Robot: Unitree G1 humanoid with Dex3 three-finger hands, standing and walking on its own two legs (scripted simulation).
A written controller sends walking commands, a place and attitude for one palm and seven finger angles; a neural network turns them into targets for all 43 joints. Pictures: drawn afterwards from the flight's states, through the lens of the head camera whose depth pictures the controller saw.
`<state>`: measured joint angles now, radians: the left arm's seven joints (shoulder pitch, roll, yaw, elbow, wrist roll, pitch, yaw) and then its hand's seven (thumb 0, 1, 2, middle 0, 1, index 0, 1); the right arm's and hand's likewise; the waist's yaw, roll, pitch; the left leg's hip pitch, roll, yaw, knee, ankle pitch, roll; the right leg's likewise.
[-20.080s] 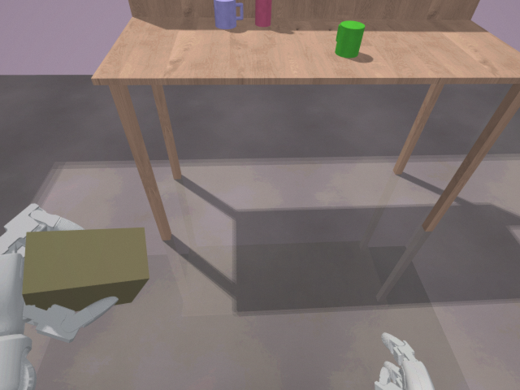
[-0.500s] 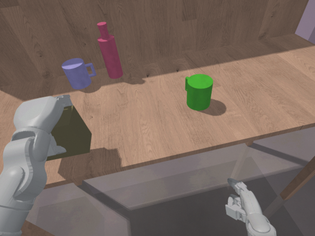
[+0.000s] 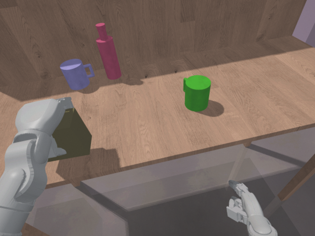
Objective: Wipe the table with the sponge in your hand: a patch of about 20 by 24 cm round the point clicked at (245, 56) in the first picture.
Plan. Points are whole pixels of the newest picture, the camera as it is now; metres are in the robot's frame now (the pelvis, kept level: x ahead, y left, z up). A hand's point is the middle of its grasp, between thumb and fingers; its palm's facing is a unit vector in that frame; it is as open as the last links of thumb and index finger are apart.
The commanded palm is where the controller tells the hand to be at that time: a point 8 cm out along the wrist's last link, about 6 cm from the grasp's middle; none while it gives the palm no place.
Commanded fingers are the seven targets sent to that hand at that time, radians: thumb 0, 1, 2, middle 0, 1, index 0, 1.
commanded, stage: move the sponge above the wiping area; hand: left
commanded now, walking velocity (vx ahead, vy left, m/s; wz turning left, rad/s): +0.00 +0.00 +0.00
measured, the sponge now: (62, 140) +0.27 +0.30 +0.12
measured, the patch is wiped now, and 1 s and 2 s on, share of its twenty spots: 0.00 0.00 0.00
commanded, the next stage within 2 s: lower the sponge onto the table in 0.90 s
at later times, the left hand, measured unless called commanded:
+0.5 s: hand (52, 126) +0.27 +0.30 +0.17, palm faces +0.07 -0.02 -1.00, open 10.4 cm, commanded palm +0.23 +0.29 +0.25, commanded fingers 0.00 0.10 1.30 -1.20 -1.60 -1.20 -1.60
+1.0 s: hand (44, 128) +0.25 +0.30 +0.18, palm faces +0.12 -0.02 -0.99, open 10.4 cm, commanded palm +0.22 +0.29 +0.26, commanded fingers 0.00 0.10 1.30 -1.20 -1.60 -1.20 -1.60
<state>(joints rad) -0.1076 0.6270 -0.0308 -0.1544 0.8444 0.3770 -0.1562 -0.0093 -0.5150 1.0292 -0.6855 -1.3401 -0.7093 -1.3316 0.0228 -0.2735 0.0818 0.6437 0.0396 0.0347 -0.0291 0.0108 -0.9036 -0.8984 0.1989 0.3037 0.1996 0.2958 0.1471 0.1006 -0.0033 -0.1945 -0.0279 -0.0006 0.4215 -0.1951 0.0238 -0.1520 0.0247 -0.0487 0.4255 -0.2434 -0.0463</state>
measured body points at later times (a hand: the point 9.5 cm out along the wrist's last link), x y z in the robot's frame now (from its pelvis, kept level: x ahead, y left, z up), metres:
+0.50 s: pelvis +0.00 -0.01 +0.00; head -0.01 -0.05 +0.45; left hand +0.26 +0.30 +0.22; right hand +0.25 -0.20 -0.08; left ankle +0.02 +0.10 -0.74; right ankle -0.01 -0.09 -0.74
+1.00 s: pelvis -0.01 -0.01 +0.00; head -0.02 -0.05 +0.45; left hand +0.24 +0.30 +0.24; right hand +0.26 -0.19 -0.08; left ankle +0.02 +0.10 -0.74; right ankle -0.01 -0.09 -0.74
